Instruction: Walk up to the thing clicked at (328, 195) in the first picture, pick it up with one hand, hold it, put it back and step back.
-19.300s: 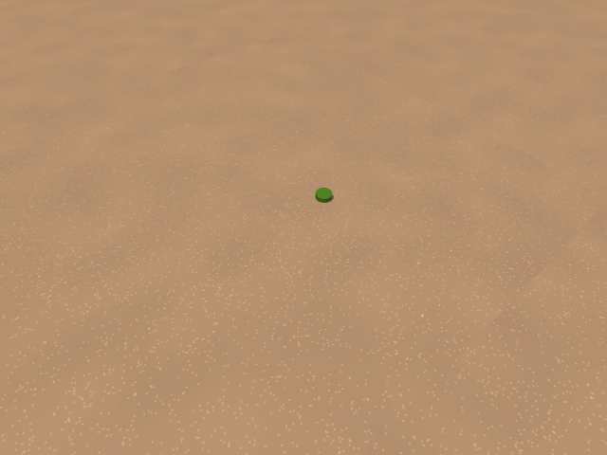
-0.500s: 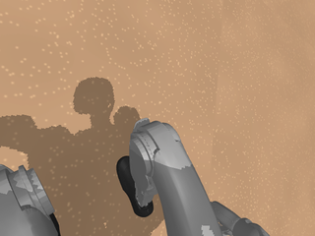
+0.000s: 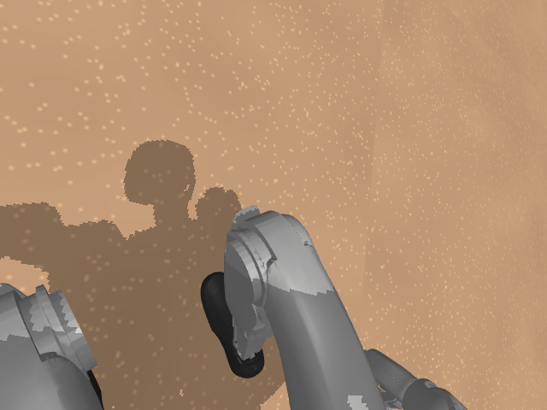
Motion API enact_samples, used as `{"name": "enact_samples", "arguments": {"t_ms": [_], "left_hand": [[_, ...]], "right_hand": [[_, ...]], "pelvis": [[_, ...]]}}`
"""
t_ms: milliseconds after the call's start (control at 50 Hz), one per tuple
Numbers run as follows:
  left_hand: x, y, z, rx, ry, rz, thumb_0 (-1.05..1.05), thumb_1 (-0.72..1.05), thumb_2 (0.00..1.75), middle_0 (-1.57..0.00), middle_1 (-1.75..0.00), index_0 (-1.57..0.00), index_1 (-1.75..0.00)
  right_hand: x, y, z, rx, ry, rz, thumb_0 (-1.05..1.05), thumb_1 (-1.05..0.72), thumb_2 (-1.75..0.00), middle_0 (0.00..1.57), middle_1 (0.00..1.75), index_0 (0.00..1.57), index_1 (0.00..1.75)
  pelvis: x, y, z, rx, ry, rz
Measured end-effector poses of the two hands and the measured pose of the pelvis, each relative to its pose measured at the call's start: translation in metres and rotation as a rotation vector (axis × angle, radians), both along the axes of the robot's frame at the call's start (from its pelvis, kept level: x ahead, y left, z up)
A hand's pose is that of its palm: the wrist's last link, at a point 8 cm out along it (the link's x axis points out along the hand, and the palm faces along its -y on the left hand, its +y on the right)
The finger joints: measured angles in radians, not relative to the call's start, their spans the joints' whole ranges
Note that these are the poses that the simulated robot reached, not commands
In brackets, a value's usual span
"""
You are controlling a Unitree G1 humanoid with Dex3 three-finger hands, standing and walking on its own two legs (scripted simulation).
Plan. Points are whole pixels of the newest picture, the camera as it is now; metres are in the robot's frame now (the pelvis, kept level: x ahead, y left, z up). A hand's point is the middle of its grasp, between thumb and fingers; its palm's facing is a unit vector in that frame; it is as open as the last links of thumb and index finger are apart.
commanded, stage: close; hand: left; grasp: from above
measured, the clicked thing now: out of the picture +0.43 +0.35 -0.29
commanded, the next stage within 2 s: settle in 0.40 s
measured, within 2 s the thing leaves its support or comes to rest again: leaves its support in 0.84 s
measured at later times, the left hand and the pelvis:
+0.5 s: hand out of the picture +0.42 +0.33 -0.26, palm faces -0.42 -0.17 -0.89, open 9.4 cm; pelvis +0.00 +0.00 +0.00, yaw +0 degrees
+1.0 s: hand out of the picture +0.41 +0.35 -0.22, palm faces -0.39 -0.16 -0.91, open 9.0 cm; pelvis +0.01 +0.00 +0.00, yaw +2 degrees
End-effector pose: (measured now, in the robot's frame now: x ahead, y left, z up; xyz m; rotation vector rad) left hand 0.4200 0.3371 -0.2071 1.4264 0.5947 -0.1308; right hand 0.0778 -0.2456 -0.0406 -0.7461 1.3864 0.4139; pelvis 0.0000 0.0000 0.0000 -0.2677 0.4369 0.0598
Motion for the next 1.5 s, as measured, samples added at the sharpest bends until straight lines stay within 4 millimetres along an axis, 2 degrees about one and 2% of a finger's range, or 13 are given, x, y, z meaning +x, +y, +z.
{"name": "enact_samples", "arguments": {"t_ms": [440, 720, 840, 920, 1060, 1220, 1500], "left_hand": [[0.001, 0.001, 0.005, -0.006, -0.002, 0.012, -0.01, 0.18, 0.42, -0.51, -0.61, -0.61, -0.59], [0.003, 0.002, 0.008, -0.014, 0.005, 0.015, -0.03, 0.17, 0.36, -0.57, -0.55, -0.73, -0.54], [-0.004, 0.004, 0.012, -0.020, 0.012, 0.016, -0.03, 0.15, 0.36, -0.60, -0.54, -0.77, -0.50], [-0.005, 0.008, 0.024, -0.008, -0.021, 0.003, -0.03, 0.14, 0.36, -0.62, -0.53, -0.79, -0.49], [-0.001, 0.013, 0.057, 0.027, -0.046, 0.009, -0.04, 0.14, 0.35, -0.63, -0.52, -0.80, -0.48], [0.004, 0.010, 0.093, 0.037, -0.017, 0.014, -0.04, 0.14, 0.34, -0.63, -0.51, -0.80, -0.48], [0.000, 0.010, 0.124, 0.030, 0.007, -0.015, -0.04, 0.14, 0.35, -0.64, -0.51, -0.81, -0.48]], "right_hand": [[0.000, 0.001, -0.003, 0.003, -0.006, -0.021, 0.00, -0.90, -0.90, 0.20, 0.30, 0.20, 0.30], [0.000, -0.002, -0.007, -0.007, 0.005, -0.042, 0.00, -0.92, -0.90, 0.20, 0.30, 0.20, 0.30], [0.004, -0.003, -0.011, -0.004, 0.003, -0.065, 0.00, -0.92, -0.90, 0.20, 0.30, 0.20, 0.30], [0.008, -0.006, -0.015, 0.004, -0.015, -0.098, 0.00, -0.92, -0.90, 0.21, 0.30, 0.20, 0.30], [0.019, -0.014, -0.022, 0.023, -0.070, -0.170, 0.00, -0.91, -0.90, 0.21, 0.30, 0.20, 0.30], [0.028, -0.018, -0.028, 0.054, -0.113, -0.237, 0.00, -0.91, -0.90, 0.20, 0.30, 0.20, 0.30], [0.017, -0.025, -0.030, 0.019, -0.100, -0.296, 0.00, -0.91, -0.90, 0.21, 0.30, 0.20, 0.30]], "pelvis": [[0.000, -0.001, 0.001, 0.005, 0.011, -0.001], [0.003, -0.002, 0.000, 0.010, 0.026, 0.002], [0.006, -0.003, 0.000, 0.015, 0.041, 0.005], [0.008, -0.003, 0.000, 0.023, 0.058, 0.011], [0.009, -0.005, 0.000, 0.044, 0.089, 0.023], [0.007, -0.007, 0.009, 0.068, 0.117, 0.039], [0.001, -0.013, 0.018, 0.097, 0.121, 0.059]]}}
